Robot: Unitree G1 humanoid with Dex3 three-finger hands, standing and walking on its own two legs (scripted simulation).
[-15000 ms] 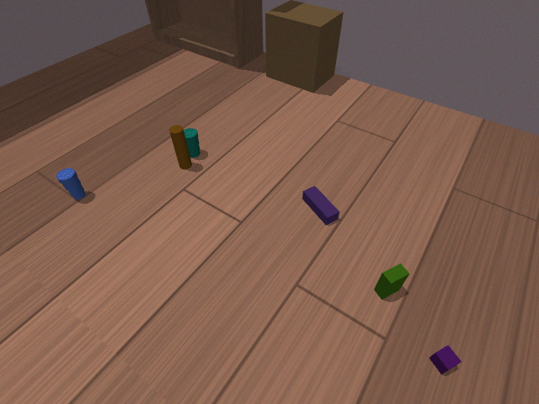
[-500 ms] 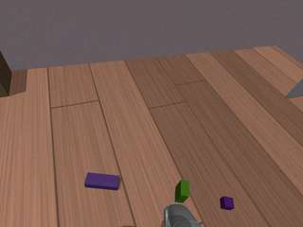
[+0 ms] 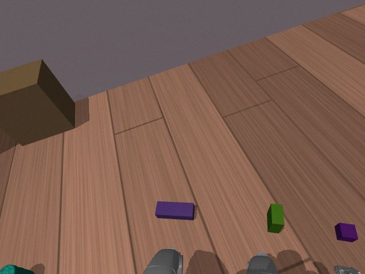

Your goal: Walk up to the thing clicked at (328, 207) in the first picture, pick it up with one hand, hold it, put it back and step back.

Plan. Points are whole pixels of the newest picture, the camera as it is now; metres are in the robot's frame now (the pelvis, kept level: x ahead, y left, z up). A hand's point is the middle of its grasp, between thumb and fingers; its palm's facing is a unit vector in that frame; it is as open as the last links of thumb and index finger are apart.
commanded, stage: walk up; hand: left
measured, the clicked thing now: (175, 210) +0.49 +0.21 -0.70
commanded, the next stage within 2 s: none
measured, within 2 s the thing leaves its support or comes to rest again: neither
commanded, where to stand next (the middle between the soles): +0.09 -0.01 m, yaw -3 degrees
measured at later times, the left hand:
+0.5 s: hand (114, 255) +0.18 +0.25 -0.16, palm faces -0.14 -0.95 -0.29, open 7.4 cm
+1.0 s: hand out of the picture +0.11 +0.35 -0.09, palm faces -0.07 -0.76 -0.65, open 7.4 cm
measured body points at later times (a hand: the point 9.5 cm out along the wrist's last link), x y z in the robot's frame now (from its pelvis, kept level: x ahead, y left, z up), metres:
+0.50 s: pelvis +0.02 -0.01 +0.01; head +0.09 +0.05 +0.45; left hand +0.19 +0.30 -0.14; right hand -0.03 -0.39 -0.02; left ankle +0.02 +0.19 -0.69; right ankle +0.09 -0.18 -0.66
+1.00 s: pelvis +0.01 +0.02 -0.01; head +0.09 -0.04 +0.43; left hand +0.11 +0.39 -0.05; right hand +0.12 -0.31 -0.15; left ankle +0.05 +0.18 -0.67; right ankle +0.08 -0.19 -0.69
